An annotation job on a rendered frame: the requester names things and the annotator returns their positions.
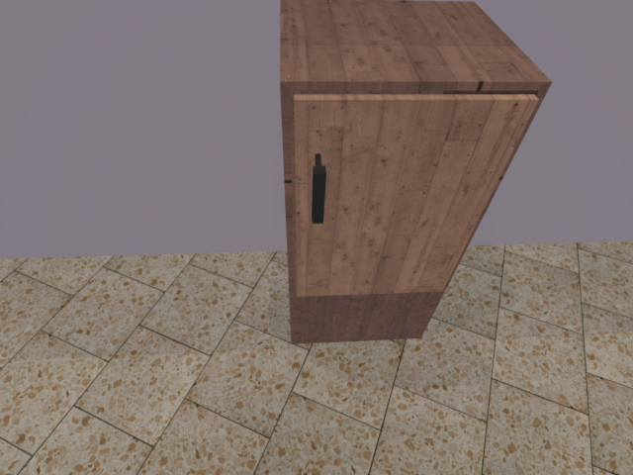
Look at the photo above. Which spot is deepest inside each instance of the cupboard door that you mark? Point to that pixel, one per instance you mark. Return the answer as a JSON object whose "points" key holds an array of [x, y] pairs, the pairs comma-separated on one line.
{"points": [[407, 179]]}

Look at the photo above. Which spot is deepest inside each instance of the handle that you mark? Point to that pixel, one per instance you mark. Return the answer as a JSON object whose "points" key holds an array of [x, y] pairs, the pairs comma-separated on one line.
{"points": [[319, 179]]}

